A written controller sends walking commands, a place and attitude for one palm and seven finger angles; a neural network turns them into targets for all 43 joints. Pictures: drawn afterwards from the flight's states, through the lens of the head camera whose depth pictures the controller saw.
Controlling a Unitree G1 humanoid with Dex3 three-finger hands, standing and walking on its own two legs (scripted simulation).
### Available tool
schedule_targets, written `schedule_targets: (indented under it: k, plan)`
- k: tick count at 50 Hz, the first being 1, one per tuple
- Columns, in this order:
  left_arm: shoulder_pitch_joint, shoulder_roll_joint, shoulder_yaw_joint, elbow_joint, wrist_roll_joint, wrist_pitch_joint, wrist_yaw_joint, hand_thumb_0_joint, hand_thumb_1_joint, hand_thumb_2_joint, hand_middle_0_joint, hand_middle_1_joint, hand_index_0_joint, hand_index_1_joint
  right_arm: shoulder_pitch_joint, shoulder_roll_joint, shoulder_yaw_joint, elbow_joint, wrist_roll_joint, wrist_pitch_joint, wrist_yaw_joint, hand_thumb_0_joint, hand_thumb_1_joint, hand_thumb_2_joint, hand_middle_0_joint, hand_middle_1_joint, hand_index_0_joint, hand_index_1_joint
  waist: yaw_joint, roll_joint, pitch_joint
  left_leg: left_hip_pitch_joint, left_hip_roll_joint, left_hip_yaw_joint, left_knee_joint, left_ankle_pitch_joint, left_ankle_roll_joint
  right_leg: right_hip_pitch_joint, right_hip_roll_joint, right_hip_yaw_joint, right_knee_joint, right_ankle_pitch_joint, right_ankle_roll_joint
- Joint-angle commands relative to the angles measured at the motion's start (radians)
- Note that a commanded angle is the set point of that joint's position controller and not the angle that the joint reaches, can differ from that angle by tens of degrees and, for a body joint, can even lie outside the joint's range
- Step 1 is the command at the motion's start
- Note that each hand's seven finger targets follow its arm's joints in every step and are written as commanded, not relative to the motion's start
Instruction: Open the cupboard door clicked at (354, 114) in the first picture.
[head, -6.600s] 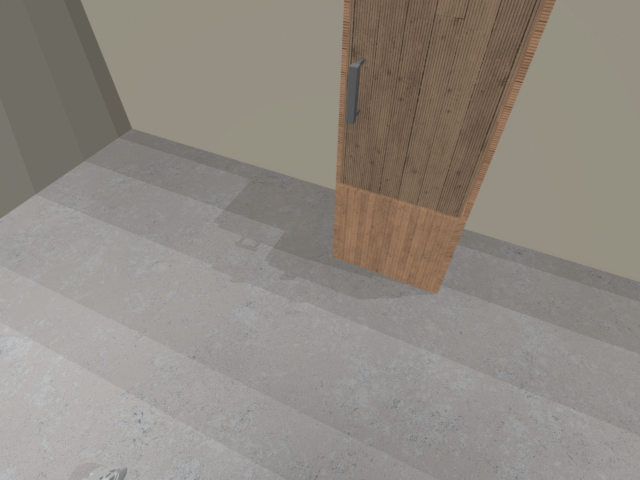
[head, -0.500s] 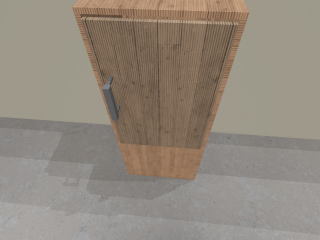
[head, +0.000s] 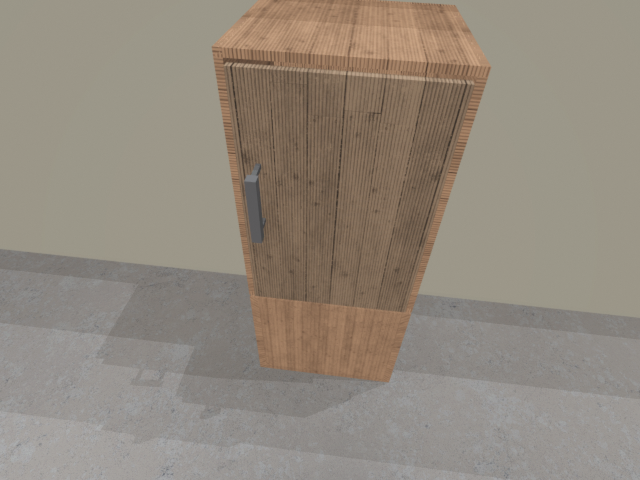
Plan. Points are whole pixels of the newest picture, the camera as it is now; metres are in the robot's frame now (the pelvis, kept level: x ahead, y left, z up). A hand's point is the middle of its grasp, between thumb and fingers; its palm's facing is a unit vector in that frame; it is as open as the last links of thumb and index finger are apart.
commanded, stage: come to a stop and stand still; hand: left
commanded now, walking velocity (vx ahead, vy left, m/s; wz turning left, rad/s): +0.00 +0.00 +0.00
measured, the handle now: (257, 204) +0.61 +0.17 +0.00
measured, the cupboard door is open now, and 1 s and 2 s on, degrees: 0 0 0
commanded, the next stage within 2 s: look again from close up in 0.24 s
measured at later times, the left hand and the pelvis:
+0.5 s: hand out of the picture +0.01 +0.22 -0.16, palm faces +0.01 -0.96 -0.28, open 7.4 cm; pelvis -0.01 +0.00 +0.01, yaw +1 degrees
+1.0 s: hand out of the picture +0.05 +0.21 -0.16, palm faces +0.01 -0.97 -0.25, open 7.4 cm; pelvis +0.01 +0.00 +0.01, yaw +1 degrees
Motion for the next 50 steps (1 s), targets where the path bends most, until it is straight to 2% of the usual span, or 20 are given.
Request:
schedule_targets:
  k: [1,3,6,11,14,18,23,24,30,35,47,49,50]
  plan:
    - [-0.025,0.162,0.039,-0.059,0.009,-0.033,0.004,0.000,0.900,0.900,-0.200,-0.300,-0.200,-0.300,-0.041,-0.212,-0.049,-0.061,0.000,-0.017,-0.006,0.000,-0.900,-0.900,0.200,0.300,0.200,0.300,-0.003,0.042,0.089,-0.215,0.149,-0.197,-0.283,-0.248,0.024,0.060,-0.049,0.089,-0.090,-0.105,-0.021]
    - [-0.019,0.172,0.040,-0.050,0.009,-0.036,0.002,0.000,0.900,0.900,-0.200,-0.300,-0.200,-0.300,-0.038,-0.221,-0.049,-0.049,0.001,-0.016,-0.004,0.000,-0.900,-0.900,0.200,0.300,0.200,0.300,-0.003,0.011,0.088,-0.210,0.147,-0.197,-0.283,-0.250,0.024,0.055,-0.057,0.099,-0.107,-0.128,-0.020]
    - [-0.018,0.182,0.039,-0.036,0.010,-0.036,0.002,0.000,0.900,0.900,-0.200,-0.300,-0.200,-0.300,-0.026,-0.224,-0.045,-0.030,0.000,-0.013,-0.001,0.000,-0.900,-0.900,0.200,0.300,0.200,0.300,-0.006,-0.003,0.099,-0.215,0.142,-0.196,-0.284,-0.271,0.021,0.039,-0.062,0.111,-0.127,-0.175,-0.018]
    - [-0.009,0.195,0.036,-0.011,0.006,-0.042,0.002,0.000,0.900,0.900,-0.200,-0.300,-0.200,-0.300,0.004,-0.220,-0.036,0.013,0.003,-0.013,0.000,0.000,-0.900,-0.900,0.200,0.300,0.200,0.300,-0.015,-0.038,0.077,-0.173,0.126,-0.180,-0.246,-0.200,0.017,0.020,-0.087,0.152,-0.172,-0.214,-0.026]
    - [-0.009,0.202,0.033,0.004,0.003,-0.045,0.004,0.000,0.900,0.900,-0.200,-0.300,-0.200,-0.300,0.010,-0.220,-0.033,0.041,0.005,-0.015,0.000,0.000,-0.900,-0.900,0.200,0.300,0.200,0.300,-0.017,-0.018,0.076,-0.164,0.123,-0.176,-0.239,-0.176,0.013,0.018,-0.098,0.167,-0.188,-0.224,-0.030]
    - [0.000,0.192,0.027,0.028,0.002,-0.044,0.007,0.000,0.900,0.900,-0.200,-0.300,-0.200,-0.300,0.016,-0.216,-0.027,0.066,0.007,-0.017,0.000,0.000,-0.900,-0.900,0.200,0.300,0.200,0.300,-0.014,-0.002,0.081,-0.172,0.130,-0.186,-0.259,-0.167,0.010,0.042,-0.097,0.157,-0.180,-0.182,-0.027]
    - [0.004,0.175,0.021,0.050,0.001,-0.045,0.011,0.000,0.900,0.900,-0.200,-0.300,-0.200,-0.300,0.024,-0.193,-0.021,0.098,0.009,-0.015,-0.002,0.000,-0.900,-0.900,0.200,0.300,0.200,0.300,-0.013,-0.007,0.085,-0.163,0.122,-0.169,-0.245,-0.124,0.004,0.051,-0.103,0.163,-0.193,-0.170,-0.025]
    - [0.001,0.173,0.021,0.050,0.001,-0.046,0.012,0.000,0.900,0.900,-0.200,-0.300,-0.200,-0.300,0.027,-0.190,-0.020,0.101,0.010,-0.016,-0.002,0.000,-0.900,-0.900,0.200,0.300,0.200,0.300,-0.015,-0.023,0.086,-0.160,0.123,-0.166,-0.244,-0.111,0.003,0.053,-0.105,0.163,-0.196,-0.164,-0.026]
    - [-0.005,0.148,0.013,0.061,-0.001,-0.048,0.017,0.000,0.900,0.900,-0.200,-0.300,-0.200,-0.300,0.021,-0.165,-0.012,0.122,0.013,-0.022,-0.005,0.000,-0.900,-0.900,0.200,0.300,0.200,0.300,-0.012,0.012,0.057,-0.122,0.132,-0.157,-0.240,0.008,-0.004,0.096,-0.103,0.140,-0.177,-0.034,-0.027]
    - [-0.009,0.134,0.010,0.065,-0.001,-0.049,0.019,0.000,0.900,0.900,-0.200,-0.300,-0.200,-0.300,0.012,-0.154,-0.009,0.131,0.015,-0.023,-0.008,0.000,-0.900,-0.900,0.200,0.300,0.200,0.300,-0.010,-0.007,0.046,-0.096,0.137,-0.146,-0.233,0.077,-0.008,0.121,-0.101,0.129,-0.172,0.038,-0.024]
    - [-0.024,0.128,0.011,0.063,0.000,-0.050,0.020,0.000,0.900,0.900,-0.200,-0.300,-0.200,-0.300,-0.026,-0.153,-0.011,0.139,0.016,-0.023,-0.009,0.000,-0.900,-0.900,0.200,0.300,0.200,0.300,-0.011,-0.007,0.032,-0.049,0.141,-0.143,-0.241,0.130,-0.011,0.139,-0.100,0.124,-0.179,0.093,-0.018]
    - [0.017,0.055,-0.005,0.086,-0.001,-0.040,0.021,0.000,0.900,0.900,-0.200,-0.300,-0.200,-0.300,0.011,-0.079,0.006,0.160,0.011,-0.014,-0.008,0.000,-0.900,-0.900,0.200,0.300,0.200,0.300,-0.014,-0.016,0.028,-0.036,0.134,-0.120,-0.234,0.046,-0.023,0.129,-0.098,0.129,-0.186,0.004,-0.011]
    - [0.037,0.044,-0.006,0.089,0.001,-0.034,0.021,0.000,0.900,0.900,-0.200,-0.300,-0.200,-0.300,0.030,-0.063,0.008,0.163,0.010,-0.009,-0.008,0.000,-0.900,-0.900,0.200,0.300,0.200,0.300,-0.011,-0.023,0.029,-0.034,0.129,-0.114,-0.222,-0.013,-0.021,0.116,-0.093,0.139,-0.184,-0.059,-0.016]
